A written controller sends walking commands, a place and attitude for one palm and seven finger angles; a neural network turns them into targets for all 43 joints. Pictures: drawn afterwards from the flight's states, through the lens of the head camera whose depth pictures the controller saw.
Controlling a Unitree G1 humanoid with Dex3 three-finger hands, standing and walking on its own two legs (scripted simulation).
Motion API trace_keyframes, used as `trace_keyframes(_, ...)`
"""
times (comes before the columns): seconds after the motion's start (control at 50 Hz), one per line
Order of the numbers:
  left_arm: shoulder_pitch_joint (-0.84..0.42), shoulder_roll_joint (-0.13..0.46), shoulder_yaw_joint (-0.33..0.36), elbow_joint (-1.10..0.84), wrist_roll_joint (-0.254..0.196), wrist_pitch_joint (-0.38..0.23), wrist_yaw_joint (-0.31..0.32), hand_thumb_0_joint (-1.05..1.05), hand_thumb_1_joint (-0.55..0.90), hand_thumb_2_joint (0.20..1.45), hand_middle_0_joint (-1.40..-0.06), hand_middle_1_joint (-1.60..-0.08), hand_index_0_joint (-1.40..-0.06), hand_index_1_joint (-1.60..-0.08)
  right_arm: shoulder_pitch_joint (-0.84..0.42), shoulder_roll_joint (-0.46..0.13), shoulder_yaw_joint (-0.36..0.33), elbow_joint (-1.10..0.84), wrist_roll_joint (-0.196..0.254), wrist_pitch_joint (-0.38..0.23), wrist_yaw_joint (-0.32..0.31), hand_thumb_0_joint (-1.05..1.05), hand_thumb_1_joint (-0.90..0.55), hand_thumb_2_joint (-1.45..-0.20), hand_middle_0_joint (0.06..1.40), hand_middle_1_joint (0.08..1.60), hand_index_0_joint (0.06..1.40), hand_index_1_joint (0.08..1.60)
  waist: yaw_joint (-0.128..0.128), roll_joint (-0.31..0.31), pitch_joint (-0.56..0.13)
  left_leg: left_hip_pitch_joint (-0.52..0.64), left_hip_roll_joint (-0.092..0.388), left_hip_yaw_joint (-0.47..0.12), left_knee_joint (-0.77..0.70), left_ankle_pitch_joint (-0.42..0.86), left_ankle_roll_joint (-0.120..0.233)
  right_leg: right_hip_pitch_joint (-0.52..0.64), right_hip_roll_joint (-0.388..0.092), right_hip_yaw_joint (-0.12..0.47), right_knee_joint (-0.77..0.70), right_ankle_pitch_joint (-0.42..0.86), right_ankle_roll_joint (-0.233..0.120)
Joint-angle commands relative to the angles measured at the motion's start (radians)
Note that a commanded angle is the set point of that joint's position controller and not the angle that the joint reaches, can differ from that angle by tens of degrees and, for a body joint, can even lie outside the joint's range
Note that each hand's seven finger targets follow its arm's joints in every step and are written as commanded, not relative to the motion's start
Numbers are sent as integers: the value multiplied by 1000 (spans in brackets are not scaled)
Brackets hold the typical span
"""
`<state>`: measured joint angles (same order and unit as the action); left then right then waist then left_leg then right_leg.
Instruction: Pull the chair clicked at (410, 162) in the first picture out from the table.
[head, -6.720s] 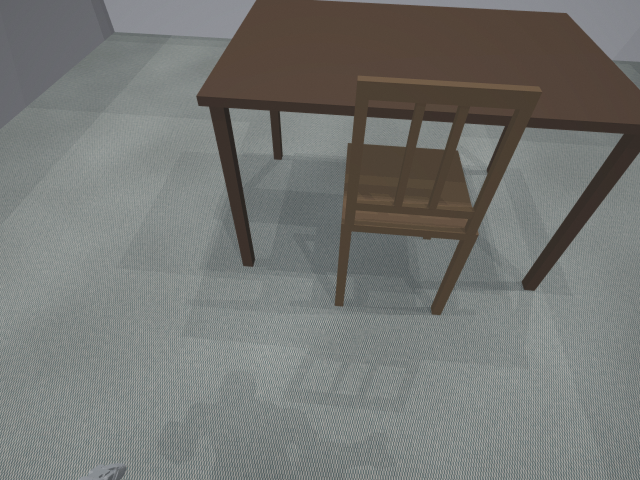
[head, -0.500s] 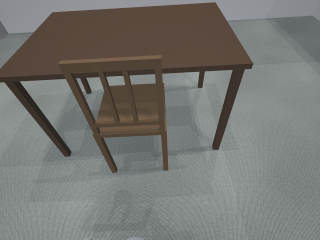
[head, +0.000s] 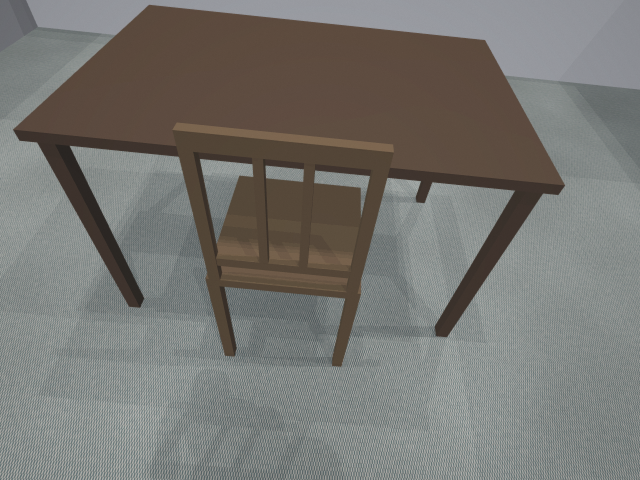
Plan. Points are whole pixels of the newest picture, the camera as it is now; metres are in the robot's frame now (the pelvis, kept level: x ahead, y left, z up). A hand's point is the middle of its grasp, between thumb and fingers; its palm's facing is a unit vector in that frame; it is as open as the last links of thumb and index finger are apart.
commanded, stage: take the last steps up to it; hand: left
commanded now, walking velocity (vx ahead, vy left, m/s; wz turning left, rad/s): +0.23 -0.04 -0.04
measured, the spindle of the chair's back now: (261, 214) +0.62 +0.16 -0.10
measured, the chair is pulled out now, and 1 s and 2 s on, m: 0.00 0.00 0.00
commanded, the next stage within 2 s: come to a stop and stand still in 0.18 s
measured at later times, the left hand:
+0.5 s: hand (225, 425) +0.23 +0.16 -0.18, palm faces +0.01 -0.98 -0.20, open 7.3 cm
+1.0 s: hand out of the picture +0.14 +0.16 -0.18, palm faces +0.00 -0.97 -0.25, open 7.4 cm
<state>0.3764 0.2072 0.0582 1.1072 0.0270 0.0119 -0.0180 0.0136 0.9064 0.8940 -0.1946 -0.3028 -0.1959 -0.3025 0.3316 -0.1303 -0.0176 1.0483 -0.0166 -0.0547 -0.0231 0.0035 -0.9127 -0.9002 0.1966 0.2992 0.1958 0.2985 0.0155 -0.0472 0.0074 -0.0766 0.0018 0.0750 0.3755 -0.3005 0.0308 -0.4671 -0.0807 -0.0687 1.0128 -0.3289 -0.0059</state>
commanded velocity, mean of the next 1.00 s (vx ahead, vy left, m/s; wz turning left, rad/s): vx -0.05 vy -0.02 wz -0.01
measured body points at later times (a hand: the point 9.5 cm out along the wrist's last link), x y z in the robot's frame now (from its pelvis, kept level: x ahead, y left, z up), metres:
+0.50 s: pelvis +0.14 -0.02 -0.01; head +0.17 -0.02 +0.44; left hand +0.23 +0.21 -0.16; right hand +0.16 -0.25 -0.17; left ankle +0.16 +0.10 -0.72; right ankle +0.19 -0.13 -0.74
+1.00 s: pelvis +0.12 -0.03 -0.01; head +0.14 -0.05 +0.44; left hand +0.15 +0.21 -0.16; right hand +0.18 -0.27 -0.17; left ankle +0.19 +0.10 -0.74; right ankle +0.08 -0.15 -0.74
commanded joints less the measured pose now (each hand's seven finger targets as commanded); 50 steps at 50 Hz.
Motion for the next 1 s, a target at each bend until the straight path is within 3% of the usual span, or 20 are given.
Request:
trace_keyframes(0.0, -99, 13, -2, -95, -5, -35, 0, 0, 900, 900, -200, -300, -200, -300, 113, -144, -27, 16, 1, -26, -18, 0, -900, -900, 200, 300, 200, 300, -24, 144, 101, 74, 247, -150, -169, 516, 148, -182, -19, 9, -33, 66, 19)
trace_keyframes(0.12, -200, -6, 1, -136, -11, -37, 1, 0, 900, 900, -200, -300, -200, -300, 125, -148, -37, 55, -10, -13, -18, 0, -900, -900, 200, 300, 200, 300, -37, 183, 140, 16, 259, -94, -102, 559, 129, -27, 12, -32, -302, 99, -21)
trace_keyframes(0.18, -34, 25, 15, -87, -7, -48, 7, 0, 900, 900, -200, -300, -200, -300, 107, -151, -37, 64, -5, -8, -17, 0, -900, -900, 200, 300, 200, 300, 47, 101, 73, -70, 218, -60, 107, 626, 92, 275, 77, -74, -426, 190, -43)
trace_keyframes(0.2, 80, 62, 27, -53, -3, -61, 12, 0, 900, 900, -200, -300, -200, -300, 106, -141, -36, 64, 2, -11, -13, 0, -900, -900, 200, 300, 200, 300, 95, 68, 9, -142, 160, -31, 284, 557, 58, 442, 46, -20, -473, 254, -62)
trace_keyframes(0.22, 181, 146, 47, -26, 2, -75, 23, 0, 900, 900, -200, -300, -200, -300, 150, -91, -34, 52, 14, -16, -6, 0, -900, -900, 200, 300, 200, 300, 114, -124, -111, -304, 40, 29, 580, 224, 16, 622, -175, 291, -534, 415, -154)
trace_keyframes(0.24, 208, 202, 51, -26, -15, -70, 25, 0, 900, 900, -200, -300, -200, -300, 168, -75, -34, 32, 22, -12, -11, 0, -900, -900, 200, 300, 200, 300, 87, -162, -156, -383, -26, -1, 858, -301, 4, 607, -362, 530, -681, 505, -274)
trace_keyframes(0.26, 118, 194, 52, -50, -20, -64, 30, 0, 900, 900, -200, -300, -200, -300, 129, -74, -36, 22, 20, 3, -13, 0, -900, -900, 200, 300, 200, 300, 71, -127, -133, -406, 8, -88, 952, -297, 15, 503, -356, 561, -740, 325, -290)
trace_keyframes(0.3, -94, 96, 25, -110, -14, -51, 47, 0, 900, 900, -200, -300, -200, -300, 63, -69, -30, 15, 3, 18, -9, 0, -900, -900, 200, 300, 200, 300, 9, -8, 34, -400, 86, -115, 903, -169, -2, 229, -288, 372, -758, 276, -249)
trace_keyframes(0.36, -195, 57, 1, -130, -1, -43, 61, 0, 900, 900, -200, -300, -200, -300, 129, -1, -12, 45, 9, 58, -14, 0, -900, -900, 200, 300, 200, 300, -58, 8, -2, -199, 77, -71, 581, -164, -41, 73, -202, 129, -719, 534, -190)
trace_keyframes(0.5, -159, 97, 21, -128, -10, -4, 60, 0, 900, 900, -200, -300, -200, -300, 66, -48, -37, -2, 6, 70, -9, 0, -900, -900, 200, 300, 200, 300, -39, -95, -17, -122, 37, -33, 148, 107, -63, 161, -156, 136, -577, 451, -130)
trace_keyframes(0.52, -159, 83, 19, -135, -13, 3, 57, 0, 900, 900, -200, -300, -200, -300, 64, -78, -42, -8, 5, 64, -9, 0, -900, -900, 200, 300, 200, 300, -37, -28, -14, -79, 77, -75, 90, 249, -47, 126, -112, 112, -517, 370, -92)
trace_keyframes(0.56, -119, 29, 7, -152, -20, 19, 58, 0, 900, 900, -200, -300, -200, -300, -15, -173, -52, -62, -5, 55, -12, 0, -900, -900, 200, 300, 200, 300, -5, 263, 15, -205, 335, -323, -68, 593, 99, 150, 59, -10, -302, -55, 10)
trace_keyframes(0.6, -123, 46, 12, -138, -16, 30, 62, 0, 900, 900, -200, -300, -200, -300, -81, -174, -46, -76, -11, 50, -32, 0, -900, -900, 200, 300, 200, 300, -4, 246, 9, -216, 353, -339, -79, 681, 176, 121, 72, 97, -34, -233, 12)
trace_keyframes(0.64, -84, 39, 14, -120, -15, 26, 60, 0, 900, 900, -200, -300, -200, -300, -126, -171, -45, -89, -12, 53, -36, 0, -900, -900, 200, 300, 200, 300, 9, 186, -34, -101, 307, -248, -12, 765, 170, 55, 78, 116, 33, -175, 23)
trace_keyframes(0.66, -83, 42, 11, -119, -15, 22, 57, 0, 900, 900, -200, -300, -200, -300, -125, -168, -48, -91, -9, 51, -36, 0, -900, -900, 200, 300, 200, 300, 0, 137, -49, -53, 302, -227, 9, 809, 171, 41, 74, 107, 20, -167, 28)
trace_keyframes(0.8, -98, 30, -3, -137, -13, 29, 49, 0, 900, 900, -200, -300, -200, -300, -89, -204, -69, -74, -8, 67, -28, 0, -900, -900, 200, 300, 200, 300, -46, 231, -94, 24, 291, -239, -22, 562, 155, 119, 59, 61, -254, -182, 33)
trace_keyframes(0.88, 1, 38, -10, -85, -11, 7, 54, 0, 900, 900, -200, -300, -200, -300, -102, -182, -68, -62, 7, 67, -16, 0, -900, -900, 200, 300, 200, 300, -6, 166, -103, -74, 200, -189, 38, 354, 69, 331, 59, 32, -653, 99, 21)
trace_keyframes(0.9, 1, 67, -10, -80, -7, -2, 58, 0, 900, 900, -200, -300, -200, -300, -103, -143, -63, -63, 14, 65, -11, 0, -900, -900, 200, 300, 200, 300, -14, 73, -80, -132, 143, -146, 84, 217, 14, 358, -10, 123, -722, 168, -3)
trace_keyframes(0.94, -91, 121, -15, -90, -10, -15, 55, 0, 900, 900, -200, -300, -200, -300, -136, -82, -41, -72, 13, 73, 1, 0, -900, -900, 200, 300, 200, 300, -41, -71, 6, -139, 44, -68, 89, 15, -53, 178, -162, 260, -755, 127, -84)
trace_keyframes(0.98, -128, 104, -22, -80, -10, -21, 54, 0, 900, 900, -200, -300, -200, -300, -134, -87, -35, -43, 3, 81, 3, 0, -900, -900, 200, 300, 200, 300, -44, -137, 86, -102, 49, -81, 98, 48, -49, 81, -129, 252, -796, 22, -84)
